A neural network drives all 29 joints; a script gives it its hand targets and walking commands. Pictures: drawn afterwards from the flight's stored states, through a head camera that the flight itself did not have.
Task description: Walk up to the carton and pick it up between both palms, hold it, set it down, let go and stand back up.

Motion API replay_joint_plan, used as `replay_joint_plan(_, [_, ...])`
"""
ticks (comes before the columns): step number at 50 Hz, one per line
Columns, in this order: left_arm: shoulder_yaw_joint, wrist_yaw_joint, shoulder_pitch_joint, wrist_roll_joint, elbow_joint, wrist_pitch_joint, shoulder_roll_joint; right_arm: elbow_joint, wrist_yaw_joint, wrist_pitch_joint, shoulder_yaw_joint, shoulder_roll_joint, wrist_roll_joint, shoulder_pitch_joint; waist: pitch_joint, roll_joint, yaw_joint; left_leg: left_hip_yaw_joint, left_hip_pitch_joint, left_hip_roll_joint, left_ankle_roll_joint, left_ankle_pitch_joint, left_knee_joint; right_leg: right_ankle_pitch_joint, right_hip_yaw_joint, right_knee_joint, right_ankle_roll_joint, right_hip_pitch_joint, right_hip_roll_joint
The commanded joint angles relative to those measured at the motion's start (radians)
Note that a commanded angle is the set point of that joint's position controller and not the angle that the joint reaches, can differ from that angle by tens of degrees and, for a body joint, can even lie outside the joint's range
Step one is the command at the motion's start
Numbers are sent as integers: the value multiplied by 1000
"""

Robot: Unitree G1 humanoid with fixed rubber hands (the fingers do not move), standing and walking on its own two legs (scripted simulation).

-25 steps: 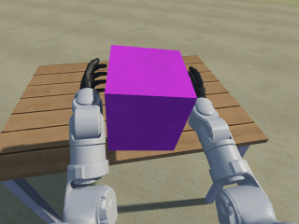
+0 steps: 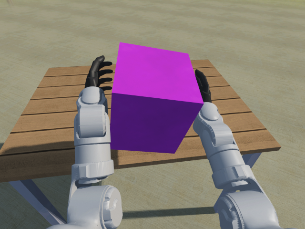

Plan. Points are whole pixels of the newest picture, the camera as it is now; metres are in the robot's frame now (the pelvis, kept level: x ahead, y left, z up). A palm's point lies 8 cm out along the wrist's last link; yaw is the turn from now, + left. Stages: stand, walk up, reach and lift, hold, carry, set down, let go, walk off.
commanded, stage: set down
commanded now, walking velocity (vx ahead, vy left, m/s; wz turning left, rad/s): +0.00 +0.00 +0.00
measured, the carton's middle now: (148, 101) +0.37 +0.02 +0.19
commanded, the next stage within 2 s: none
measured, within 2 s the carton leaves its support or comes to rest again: neither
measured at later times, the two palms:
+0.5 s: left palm (103, 108) +0.40 +0.14 +0.14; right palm (195, 114) +0.40 -0.12 +0.11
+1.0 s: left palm (100, 108) +0.42 +0.15 +0.13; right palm (189, 112) +0.41 -0.11 +0.11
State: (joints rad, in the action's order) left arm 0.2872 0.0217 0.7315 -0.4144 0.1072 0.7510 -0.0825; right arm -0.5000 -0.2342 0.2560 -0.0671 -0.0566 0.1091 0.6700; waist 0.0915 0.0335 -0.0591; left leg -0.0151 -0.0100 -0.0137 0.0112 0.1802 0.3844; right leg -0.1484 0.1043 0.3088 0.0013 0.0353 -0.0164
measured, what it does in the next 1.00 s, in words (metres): stands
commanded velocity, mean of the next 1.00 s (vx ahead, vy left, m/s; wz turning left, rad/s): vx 0.00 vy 0.00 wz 0.00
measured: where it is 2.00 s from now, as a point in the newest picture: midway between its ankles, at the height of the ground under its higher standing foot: outside the picture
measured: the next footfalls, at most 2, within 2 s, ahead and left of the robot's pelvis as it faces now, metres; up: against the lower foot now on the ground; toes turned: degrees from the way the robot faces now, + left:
none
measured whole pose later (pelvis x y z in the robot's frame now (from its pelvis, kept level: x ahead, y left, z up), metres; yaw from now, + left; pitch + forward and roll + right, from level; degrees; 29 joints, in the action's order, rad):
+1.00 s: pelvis +0.04 +0.00 +0.00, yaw +0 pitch -5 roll -1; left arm 0.28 -0.02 0.60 -0.38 0.28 0.42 -0.12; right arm -0.69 -0.20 -0.06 -0.12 -0.07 0.00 0.59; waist 0.11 0.05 0.00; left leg -0.02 -0.07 -0.02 0.01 0.21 0.36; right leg -0.15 0.10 0.24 0.01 -0.01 -0.01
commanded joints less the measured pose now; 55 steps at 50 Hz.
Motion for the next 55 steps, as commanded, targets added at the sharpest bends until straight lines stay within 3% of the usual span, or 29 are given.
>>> replay_joint_plan(1, [-358, 164, 569, 115, 49, -96, -524, 231, 118, -146, 289, -469, -12, 871, -376, -43, 0, -49, 13, 33, 1, -57, -105, -17, 16, -58, 28, 93, 45])
replay_joint_plan(4, [-298, 192, 502, 73, 145, -140, -508, 151, 133, -214, 230, -445, -81, 832, -304, -14, 14, -68, 2, 30, 4, -23, -126, -54, 36, -77, 26, 102, 41])
replay_joint_plan(7, [-272, 206, 465, 55, 172, -192, -500, 118, 147, -294, 187, -407, -135, 802, -291, -15, 21, -72, 13, 24, 5, -32, -140, -53, 52, -91, 17, 130, 39])
replay_joint_plan(8, [-279, 205, 444, 66, 154, -212, -501, 115, 150, -321, 192, -406, -146, 788, -316, -13, 34, -74, 34, 22, 6, -72, -128, -24, 55, -83, 15, 127, 42])
replay_joint_plan(10, [-325, 197, 442, 79, 129, -251, -515, 149, 151, -373, 209, -409, -147, 783, -368, -30, 21, -72, 82, 24, -8, -175, -96, 65, 69, -74, 17, 138, 44])
replay_joint_plan(13, [-368, 174, 451, 100, 83, -295, -516, 159, 146, -425, 245, -406, -135, 758, -437, -55, 19, -66, 105, 24, -21, -308, -54, 201, 64, -53, 16, 152, 48])
replay_joint_plan(19, [-501, 119, 470, 137, 22, -353, -550, 201, 135, -466, 317, -416, -119, 722, -560, -83, 8, -43, 139, 18, -49, -432, -12, 260, 58, -43, 3, 126, 47])
replay_joint_plan(24, [-595, 62, 474, 194, -39, -395, -582, 262, 127, -469, 391, -459, -77, 713, -729, -109, 4, -16, 208, 6, -81, -626, 51, 394, 39, -25, 14, 71, 52])
replay_joint_plan(31, [-493, 81, 359, 141, 21, -331, -530, 200, 107, -377, 393, -454, -58, 657, -600, -54, 43, -39, 35, 29, -53, -444, -21, 473, -4, -7, 31, 200, 33])
replay_joint_plan(35, [-452, 96, 358, 130, 12, -320, -519, 163, 108, -365, 361, -441, -51, 649, -567, -59, 53, -46, 47, 28, -55, -458, -27, 456, 3, -9, 32, 200, 46])
replay_joint_plan(39, [-441, 107, 361, 138, 12, -329, -537, 168, 118, -379, 360, -453, -57, 653, -587, -44, 41, -41, 56, 31, -61, -495, -14, 517, 2, 0, 38, 217, 46])
replay_joint_plan(43, [-441, 103, 384, 140, 32, -355, -549, 168, 130, -400, 323, -441, -91, 673, -591, -44, 40, -41, 70, 19, -64, -502, -16, 454, 11, -12, 36, 181, 50])
replay_joint_plan(48, [-426, 99, 409, 135, 111, -393, -565, 108, 152, -419, 257, -438, -147, 683, -575, -44, 37, -47, 75, 14, -56, -414, -28, 346, 24, -34, 27, 116, 50])
replay_joint_plan(50, [-421, 93, 443, 135, 136, -415, -571, 67, 162, -431, 221, -440, -165, 694, -586, -66, 24, -48, 91, 10, -60, -408, -24, 309, 31, -38, 20, 73, 54])
replay_joint_plan(54, [-418, 72, 505, 140, 196, -468, -586, -13, 181, -451, 160, -439, -201, 716, -629, -98, 46, -51, 122, -2, -74, -449, -16, 270, 38, -49, 9, 3, 55])
replay_joint_plan(55, [-412, 63, 516, 135, 210, -479, -587, -36, 185, -455, 141, -439, -212, 719, -650, -119, 39, -51, 133, -7, -84, -472, -9, 261, 36, -48, 10, -14, 56])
